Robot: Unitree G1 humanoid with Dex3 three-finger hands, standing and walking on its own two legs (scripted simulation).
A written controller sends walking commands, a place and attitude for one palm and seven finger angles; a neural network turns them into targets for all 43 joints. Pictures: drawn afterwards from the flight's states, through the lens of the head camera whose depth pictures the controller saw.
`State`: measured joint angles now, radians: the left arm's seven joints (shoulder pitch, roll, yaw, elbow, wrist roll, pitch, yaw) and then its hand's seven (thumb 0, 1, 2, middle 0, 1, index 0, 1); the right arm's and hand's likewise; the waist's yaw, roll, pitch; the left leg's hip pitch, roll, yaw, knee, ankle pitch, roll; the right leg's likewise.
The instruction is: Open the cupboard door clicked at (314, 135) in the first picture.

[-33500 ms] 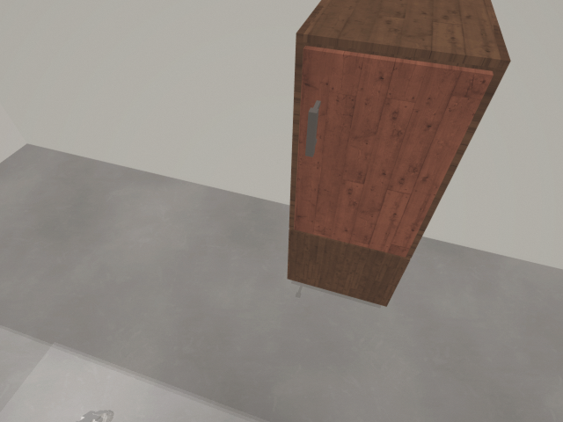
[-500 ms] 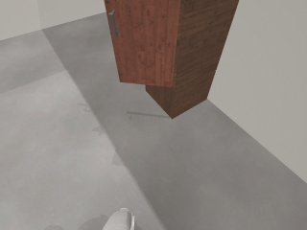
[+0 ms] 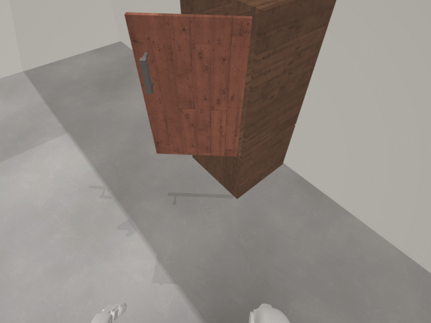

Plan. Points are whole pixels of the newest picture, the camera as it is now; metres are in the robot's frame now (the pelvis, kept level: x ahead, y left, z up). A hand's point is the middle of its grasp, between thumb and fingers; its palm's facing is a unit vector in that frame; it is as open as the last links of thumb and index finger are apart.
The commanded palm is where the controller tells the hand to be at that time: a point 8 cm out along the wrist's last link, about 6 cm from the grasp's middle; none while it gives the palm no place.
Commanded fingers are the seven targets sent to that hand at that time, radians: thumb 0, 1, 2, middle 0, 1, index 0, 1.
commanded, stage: take the last steps up to it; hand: left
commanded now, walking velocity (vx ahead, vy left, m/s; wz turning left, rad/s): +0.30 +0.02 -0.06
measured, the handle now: (147, 73) +0.83 +0.26 +0.01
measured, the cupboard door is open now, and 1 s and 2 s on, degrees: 47 47 47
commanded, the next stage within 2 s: come to a stop and stand still in 0.48 s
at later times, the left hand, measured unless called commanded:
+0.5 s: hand (141, 306) +0.19 +0.17 -0.18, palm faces +0.06 -0.98 -0.19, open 7.2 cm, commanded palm none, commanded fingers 0.00 0.90 0.90 -0.20 -0.30 -0.20 -0.30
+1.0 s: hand (149, 246) +0.32 +0.18 -0.17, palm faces -0.02 -0.97 -0.24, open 7.4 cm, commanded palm none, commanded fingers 0.00 0.90 0.90 -0.20 -0.30 -0.20 -0.30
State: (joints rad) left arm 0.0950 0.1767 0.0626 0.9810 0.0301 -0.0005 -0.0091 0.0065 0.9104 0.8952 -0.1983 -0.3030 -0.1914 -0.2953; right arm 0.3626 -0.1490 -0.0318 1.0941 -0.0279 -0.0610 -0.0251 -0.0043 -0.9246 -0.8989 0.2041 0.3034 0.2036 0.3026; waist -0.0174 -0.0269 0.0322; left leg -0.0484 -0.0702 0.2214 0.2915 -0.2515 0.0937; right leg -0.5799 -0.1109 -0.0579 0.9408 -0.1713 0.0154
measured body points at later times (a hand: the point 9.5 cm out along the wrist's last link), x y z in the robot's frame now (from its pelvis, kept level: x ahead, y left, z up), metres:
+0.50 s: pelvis +0.17 -0.01 +0.00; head +0.19 +0.00 +0.45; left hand +0.19 +0.23 -0.16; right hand +0.21 -0.25 -0.15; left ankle +0.23 +0.11 -0.72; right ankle +0.14 -0.12 -0.74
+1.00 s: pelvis +0.23 -0.01 +0.00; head +0.28 -0.01 +0.44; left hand +0.32 +0.23 -0.15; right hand +0.26 -0.25 -0.16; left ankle +0.25 +0.11 -0.74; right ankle +0.21 -0.13 -0.72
